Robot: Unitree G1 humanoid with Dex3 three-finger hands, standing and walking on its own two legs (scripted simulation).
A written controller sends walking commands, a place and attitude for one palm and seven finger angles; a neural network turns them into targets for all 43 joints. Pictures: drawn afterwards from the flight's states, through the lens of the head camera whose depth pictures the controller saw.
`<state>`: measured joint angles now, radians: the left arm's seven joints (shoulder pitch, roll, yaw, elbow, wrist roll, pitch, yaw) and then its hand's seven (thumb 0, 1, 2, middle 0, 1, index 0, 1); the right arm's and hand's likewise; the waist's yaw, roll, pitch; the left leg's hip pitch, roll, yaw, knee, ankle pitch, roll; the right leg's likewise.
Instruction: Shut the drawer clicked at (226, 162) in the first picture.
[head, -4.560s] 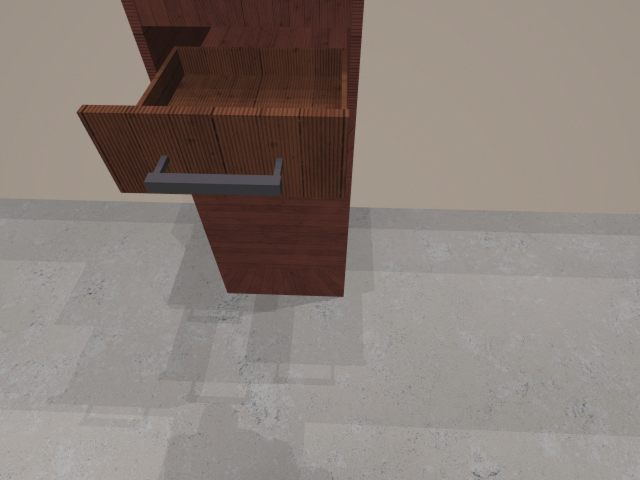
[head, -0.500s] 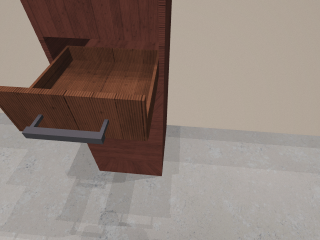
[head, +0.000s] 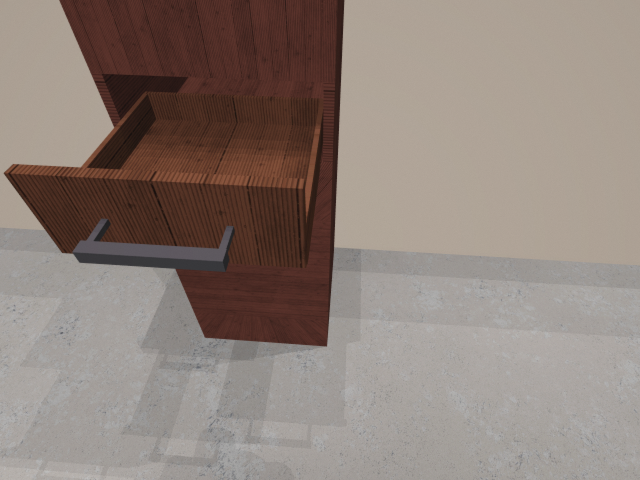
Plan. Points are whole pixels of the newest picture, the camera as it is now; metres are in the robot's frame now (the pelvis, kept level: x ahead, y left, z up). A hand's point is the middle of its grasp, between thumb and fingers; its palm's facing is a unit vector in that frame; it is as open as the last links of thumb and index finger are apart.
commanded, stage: shuffle to correct the standing spot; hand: left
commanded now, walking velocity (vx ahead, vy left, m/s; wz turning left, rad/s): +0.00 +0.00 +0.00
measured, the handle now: (158, 243) +0.39 +0.24 +0.09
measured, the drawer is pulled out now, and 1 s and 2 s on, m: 0.29 0.29 0.29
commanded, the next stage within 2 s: come to a stop and stand still in 0.38 s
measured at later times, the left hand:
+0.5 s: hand out of the picture +0.03 +0.20 -0.19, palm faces +0.00 -0.99 -0.16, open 7.4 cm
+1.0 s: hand out of the picture +0.13 +0.21 -0.18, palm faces -0.04 -0.97 -0.22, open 7.4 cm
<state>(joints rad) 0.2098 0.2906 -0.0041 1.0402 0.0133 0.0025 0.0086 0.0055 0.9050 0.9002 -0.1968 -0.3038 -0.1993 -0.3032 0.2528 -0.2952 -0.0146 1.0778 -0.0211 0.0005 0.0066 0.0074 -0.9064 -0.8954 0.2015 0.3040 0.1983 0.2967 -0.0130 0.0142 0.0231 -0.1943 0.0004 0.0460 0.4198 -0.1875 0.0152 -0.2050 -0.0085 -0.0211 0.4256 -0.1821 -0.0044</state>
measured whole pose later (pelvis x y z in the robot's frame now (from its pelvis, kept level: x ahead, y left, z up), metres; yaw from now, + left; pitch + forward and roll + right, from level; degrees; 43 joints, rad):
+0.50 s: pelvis +0.06 +0.03 -0.01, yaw -3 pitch -1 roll +0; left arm 0.36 0.15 0.01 1.08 0.03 0.02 0.02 0.01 0.91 0.90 -0.20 -0.30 -0.20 -0.30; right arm 0.36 -0.15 -0.01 1.09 -0.02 -0.01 0.00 0.00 -0.91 -0.90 0.20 0.30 0.20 0.30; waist 0.01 -0.02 0.02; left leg -0.17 -0.03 0.10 0.52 -0.34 0.07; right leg -0.25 -0.05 -0.02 0.64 -0.39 -0.01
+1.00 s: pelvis +0.06 +0.04 -0.01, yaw -3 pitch -1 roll -1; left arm 0.22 0.18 0.00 0.99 0.01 0.00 0.05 0.00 0.91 0.90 -0.19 -0.30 -0.20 -0.30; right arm 0.24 -0.17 -0.03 1.01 -0.01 0.01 -0.02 0.01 -0.92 -0.90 0.20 0.30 0.20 0.30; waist -0.02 0.00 0.05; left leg -0.19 -0.02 0.11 0.57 -0.37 0.06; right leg -0.29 -0.02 -0.08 0.57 -0.26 -0.01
